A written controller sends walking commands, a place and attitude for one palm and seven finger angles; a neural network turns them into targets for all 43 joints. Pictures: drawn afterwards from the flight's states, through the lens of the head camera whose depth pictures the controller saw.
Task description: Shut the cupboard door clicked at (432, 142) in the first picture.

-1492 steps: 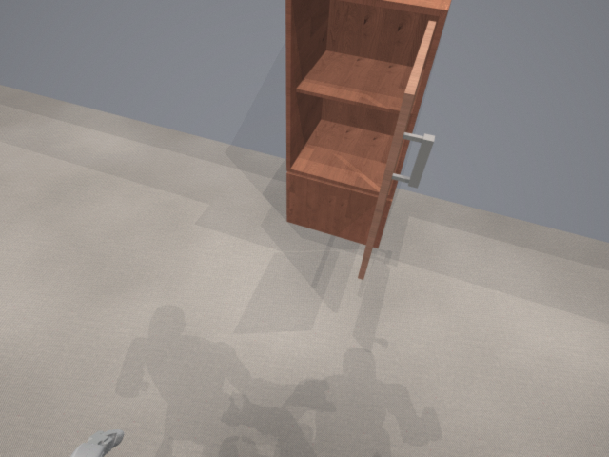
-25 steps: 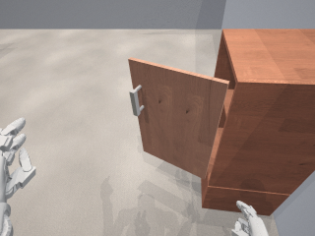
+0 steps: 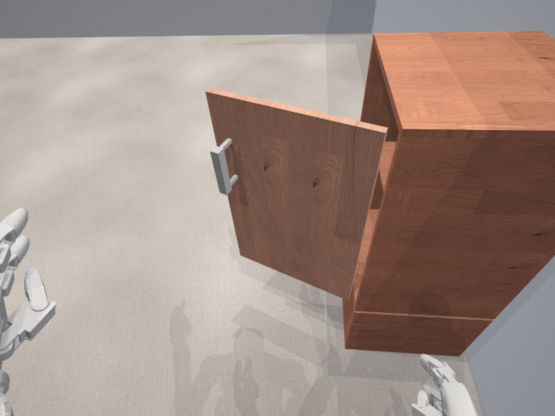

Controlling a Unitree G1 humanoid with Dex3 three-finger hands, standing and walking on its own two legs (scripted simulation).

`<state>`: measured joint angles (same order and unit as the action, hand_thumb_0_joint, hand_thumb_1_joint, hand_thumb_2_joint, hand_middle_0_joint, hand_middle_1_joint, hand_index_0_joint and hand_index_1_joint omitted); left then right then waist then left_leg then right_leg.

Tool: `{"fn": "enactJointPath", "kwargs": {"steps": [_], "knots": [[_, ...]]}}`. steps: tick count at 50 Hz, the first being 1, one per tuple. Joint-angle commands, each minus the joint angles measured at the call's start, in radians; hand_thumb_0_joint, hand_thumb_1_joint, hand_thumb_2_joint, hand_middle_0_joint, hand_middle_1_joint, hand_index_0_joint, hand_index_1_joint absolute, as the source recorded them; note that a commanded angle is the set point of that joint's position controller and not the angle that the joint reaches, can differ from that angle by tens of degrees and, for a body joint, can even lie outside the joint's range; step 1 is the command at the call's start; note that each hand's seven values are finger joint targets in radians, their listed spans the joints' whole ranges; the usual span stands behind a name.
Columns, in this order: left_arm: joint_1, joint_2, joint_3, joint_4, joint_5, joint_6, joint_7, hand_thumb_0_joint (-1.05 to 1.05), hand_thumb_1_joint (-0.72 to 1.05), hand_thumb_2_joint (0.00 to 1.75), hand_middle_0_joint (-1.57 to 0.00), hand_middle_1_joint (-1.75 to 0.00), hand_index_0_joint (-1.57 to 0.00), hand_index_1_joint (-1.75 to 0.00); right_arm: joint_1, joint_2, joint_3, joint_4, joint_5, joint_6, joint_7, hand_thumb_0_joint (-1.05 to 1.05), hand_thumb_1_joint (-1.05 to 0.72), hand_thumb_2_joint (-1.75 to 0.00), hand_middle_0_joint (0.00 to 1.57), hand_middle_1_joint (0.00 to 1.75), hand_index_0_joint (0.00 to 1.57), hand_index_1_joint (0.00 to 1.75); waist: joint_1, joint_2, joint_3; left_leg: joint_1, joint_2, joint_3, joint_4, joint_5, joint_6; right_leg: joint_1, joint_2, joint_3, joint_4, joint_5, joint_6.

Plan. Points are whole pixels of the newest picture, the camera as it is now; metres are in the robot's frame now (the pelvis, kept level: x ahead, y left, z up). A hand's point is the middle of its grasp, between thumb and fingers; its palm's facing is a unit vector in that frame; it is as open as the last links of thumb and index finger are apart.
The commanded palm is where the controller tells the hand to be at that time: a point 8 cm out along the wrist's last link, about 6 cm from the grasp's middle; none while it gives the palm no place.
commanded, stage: step back with the hand held close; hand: left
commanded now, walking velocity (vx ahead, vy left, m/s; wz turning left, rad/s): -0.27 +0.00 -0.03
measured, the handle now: (226, 166) +0.65 +0.17 -0.03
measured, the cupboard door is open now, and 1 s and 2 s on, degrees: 67 67 67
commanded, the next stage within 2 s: stop stepping back and stand still in 1.36 s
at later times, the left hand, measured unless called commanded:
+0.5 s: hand (5, 358) +0.15 +0.29 +0.14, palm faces +0.41 -0.79 -0.46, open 7.4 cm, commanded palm +0.09 +0.32 +0.17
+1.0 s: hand out of the picture +0.10 +0.28 +0.16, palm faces +0.43 -0.75 -0.50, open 7.4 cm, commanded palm +0.02 +0.31 +0.17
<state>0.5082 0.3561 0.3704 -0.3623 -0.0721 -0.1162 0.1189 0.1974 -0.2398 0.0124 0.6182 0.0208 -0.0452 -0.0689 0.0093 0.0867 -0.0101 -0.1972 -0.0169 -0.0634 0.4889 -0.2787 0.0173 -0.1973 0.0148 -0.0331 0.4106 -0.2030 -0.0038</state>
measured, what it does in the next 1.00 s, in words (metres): shifts its weight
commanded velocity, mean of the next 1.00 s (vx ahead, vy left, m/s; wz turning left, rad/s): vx -0.32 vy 0.00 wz -0.03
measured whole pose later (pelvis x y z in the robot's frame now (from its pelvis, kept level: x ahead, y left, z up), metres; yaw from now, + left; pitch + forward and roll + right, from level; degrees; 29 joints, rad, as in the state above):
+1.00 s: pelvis -0.10 +0.01 -0.02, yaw +3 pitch +1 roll -3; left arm 0.55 0.48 0.46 -0.49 -0.01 -0.26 0.16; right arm 0.27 -0.21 -0.01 0.61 0.01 -0.05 -0.08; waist -0.05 0.00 -0.02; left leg -0.49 -0.01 -0.08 0.64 -0.18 0.02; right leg -0.41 0.07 0.02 0.59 -0.20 0.02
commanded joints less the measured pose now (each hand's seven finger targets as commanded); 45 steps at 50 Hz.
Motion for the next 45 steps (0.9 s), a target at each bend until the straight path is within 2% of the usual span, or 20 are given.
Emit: {"fn": "enactJointPath", "kwargs": {"steps": [1,3,6,8,10,15,17,18,19,22,23,24,26,28,30,36,40,42,43,45], "knots": [[0.012,0.229,0.149,-0.272,-0.005,-0.096,0.029,0.00,0.90,0.90,-0.20,-0.30,-0.20,-0.30,-0.113,-0.109,-0.059,-0.171,-0.005,-0.015,-0.017,0.00,-0.90,-0.90,0.20,0.30,0.20,0.30,-0.004,-0.042,-0.161,-0.056,0.039,-0.005,-0.044,0.270,0.018,0.083,-0.127,0.058,-0.015,0.218,-0.022],[0.013,0.271,0.183,-0.295,-0.008,-0.100,0.036,0.00,0.90,0.90,-0.20,-0.30,-0.20,-0.30,-0.117,-0.118,-0.064,-0.176,-0.006,-0.005,-0.029,0.00,-0.90,-0.90,0.20,0.30,0.20,0.30,-0.003,-0.012,-0.180,-0.058,0.051,-0.016,-0.063,0.365,0.016,0.094,-0.101,0.031,0.024,0.279,-0.005],[0.015,0.259,0.176,-0.300,-0.014,-0.096,0.036,0.00,0.90,0.90,-0.20,-0.30,-0.20,-0.30,-0.110,-0.114,-0.067,-0.191,-0.003,0.015,-0.038,0.00,-0.90,-0.90,0.20,0.30,0.20,0.30,-0.004,-0.019,-0.186,-0.077,0.064,-0.026,-0.063,0.484,0.014,0.118,-0.076,0.015,0.078,0.366,0.006],[0.021,0.274,0.191,-0.286,-0.013,-0.093,0.036,0.00,0.90,0.90,-0.20,-0.30,-0.20,-0.30,-0.108,-0.123,-0.072,-0.191,-0.006,0.020,-0.041,0.00,-0.90,-0.90,0.20,0.30,0.20,0.30,0.000,-0.018,-0.185,-0.097,0.070,-0.032,-0.072,0.491,0.012,0.123,-0.071,0.015,0.091,0.376,0.009],[0.027,0.245,0.164,-0.271,-0.014,-0.091,0.034,0.00,0.90,0.90,-0.20,-0.30,-0.20,-0.30,-0.106,-0.120,-0.071,-0.199,-0.004,0.028,-0.041,0.00,-0.90,-0.90,0.20,0.30,0.20,0.30,-0.003,-0.032,-0.167,-0.129,0.078,-0.039,-0.084,0.456,0.014,0.119,-0.065,0.016,0.098,0.346,0.012],[0.030,0.234,0.155,-0.245,-0.004,-0.095,0.035,0.00,0.90,0.90,-0.20,-0.30,-0.20,-0.30,-0.114,-0.127,-0.074,-0.203,-0.002,0.031,-0.038,0.00,-0.90,-0.90,0.20,0.30,0.20,0.30,-0.002,-0.044,-0.126,-0.293,0.093,-0.065,-0.138,0.171,0.038,0.150,-0.051,0.036,0.101,0.207,0.020],[0.025,0.235,0.156,-0.258,0.004,-0.103,0.037,0.00,0.90,0.90,-0.20,-0.30,-0.20,-0.30,-0.110,-0.133,-0.074,-0.206,-0.001,0.027,-0.037,0.00,-0.90,-0.90,0.20,0.30,0.20,0.30,-0.004,-0.025,-0.118,-0.374,0.098,-0.079,-0.158,0.054,0.053,0.186,-0.040,0.042,0.118,0.181,0.024],[0.018,0.267,0.185,-0.266,0.010,-0.109,0.038,0.00,0.90,0.90,-0.20,-0.30,-0.20,-0.30,-0.117,-0.141,-0.077,-0.206,-0.006,0.023,-0.039,0.00,-0.90,-0.90,0.20,0.30,0.20,0.30,-0.002,-0.003,-0.110,-0.423,0.104,-0.088,-0.176,-0.010,0.062,0.209,-0.036,0.046,0.131,0.169,0.026],[0.018,0.241,0.166,-0.273,0.012,-0.114,0.036,0.00,0.90,0.90,-0.20,-0.30,-0.20,-0.30,-0.113,-0.129,-0.072,-0.210,-0.005,0.020,-0.038,0.00,-0.90,-0.90,0.20,0.30,0.20,0.30,-0.004,-0.002,-0.110,-0.459,0.106,-0.093,-0.180,-0.060,0.066,0.227,-0.034,0.049,0.143,0.161,0.025],[-0.017,0.248,0.170,-0.311,0.025,-0.129,0.039,0.00,0.90,0.90,-0.20,-0.30,-0.20,-0.30,-0.104,-0.137,-0.071,-0.219,-0.007,0.009,-0.036,0.00,-0.90,-0.90,0.20,0.30,0.20,0.30,-0.008,0.017,-0.090,-0.560,0.108,-0.103,-0.184,-0.218,0.082,0.257,-0.026,0.064,0.167,0.122,0.026],[-0.029,0.282,0.199,-0.326,0.032,-0.135,0.043,0.00,0.90,0.90,-0.20,-0.30,-0.20,-0.30,-0.105,-0.146,-0.073,-0.216,-0.011,0.004,-0.038,0.00,-0.90,-0.90,0.20,0.30,0.20,0.30,-0.008,0.046,-0.087,-0.593,0.115,-0.115,-0.197,-0.264,0.087,0.271,-0.018,0.067,0.177,0.101,0.027],[-0.033,0.252,0.178,-0.330,0.034,-0.141,0.042,0.00,0.90,0.90,-0.20,-0.30,-0.20,-0.30,-0.101,-0.134,-0.069,-0.218,-0.011,0.000,-0.039,0.00,-0.90,-0.90,0.20,0.30,0.20,0.30,-0.010,0.050,-0.082,-0.611,0.116,-0.115,-0.193,-0.284,0.090,0.277,-0.016,0.067,0.189,0.097,0.027],[-0.052,0.254,0.183,-0.351,0.042,-0.153,0.046,0.00,0.90,0.90,-0.20,-0.30,-0.20,-0.30,-0.087,-0.141,-0.071,-0.217,-0.014,-0.013,-0.037,0.00,-0.90,-0.90,0.20,0.30,0.20,0.30,-0.011,0.067,-0.081,-0.648,0.116,-0.119,-0.183,-0.323,0.093,0.288,-0.008,0.073,0.209,0.083,0.025],[-0.059,0.284,0.209,-0.358,0.048,-0.162,0.050,0.00,0.90,0.90,-0.20,-0.30,-0.20,-0.30,-0.079,-0.147,-0.074,-0.210,-0.018,-0.025,-0.038,0.00,-0.90,-0.90,0.20,0.30,0.20,0.30,-0.010,0.064,-0.092,-0.648,0.116,-0.124,-0.172,-0.335,0.093,0.279,-0.007,0.082,0.212,0.073,0.023],[-0.057,0.255,0.185,-0.357,0.048,-0.168,0.051,0.00,0.90,0.90,-0.20,-0.30,-0.20,-0.30,-0.070,-0.139,-0.073,-0.208,-0.017,-0.035,-0.035,0.00,-0.90,-0.90,0.20,0.30,0.20,0.30,-0.012,0.038,-0.088,-0.643,0.103,-0.107,-0.129,-0.338,0.087,0.254,-0.022,0.105,0.194,0.040,0.017],[-0.043,0.249,0.173,-0.295,0.043,-0.188,0.064,0.00,0.90,0.90,-0.20,-0.30,-0.20,-0.30,-0.047,-0.129,-0.078,-0.182,-0.022,-0.047,-0.019,0.00,-0.90,-0.90,0.20,0.30,0.20,0.30,-0.024,-0.080,-0.042,-0.483,0.043,-0.046,0.028,-0.258,0.039,-0.019,-0.111,0.197,-0.016,-0.204,-0.027],[-0.023,0.266,0.182,-0.288,0.033,-0.197,0.077,0.00,0.90,0.90,-0.20,-0.30,-0.20,-0.30,-0.053,-0.118,-0.077,-0.167,-0.020,-0.038,-0.017,0.00,-0.90,-0.90,0.20,0.30,0.20,0.30,-0.027,-0.116,-0.071,-0.379,0.032,-0.021,0.044,-0.188,0.022,-0.101,-0.129,0.166,-0.076,-0.254,-0.029],[-0.004,0.275,0.195,-0.303,0.035,-0.204,0.081,0.00,0.90,0.90,-0.20,-0.30,-0.20,-0.30,-0.056,-0.124,-0.079,-0.169,-0.018,-0.037,-0.019,0.00,-0.90,-0.90,0.20,0.30,0.20,0.30,-0.028,-0.066,-0.089,-0.419,0.049,-0.041,-0.015,-0.221,0.037,-0.045,-0.094,0.125,-0.039,-0.233,-0.010],[-0.005,0.295,0.214,-0.316,0.041,-0.208,0.084,0.00,0.90,0.90,-0.20,-0.30,-0.20,-0.30,-0.062,-0.136,-0.079,-0.170,-0.019,-0.039,-0.023,0.00,-0.90,-0.90,0.20,0.30,0.20,0.30,-0.029,0.000,-0.087,-0.472,0.077,-0.077,-0.088,-0.255,0.050,0.009,-0.055,0.095,0.016,-0.198,0.002],[0.005,0.277,0.217,-0.342,0.053,-0.217,0.079,0.00,0.90,0.90,-0.20,-0.30,-0.20,-0.30,-0.073,-0.145,-0.076,-0.181,-0.016,-0.050,-0.029,0.00,-0.90,-0.90,0.20,0.30,0.20,0.30,-0.024,0.108,-0.102,-0.689,0.161,-0.172,-0.249,-0.363,0.095,0.240,0.042,0.047,0.230,-0.039,0.032]]}}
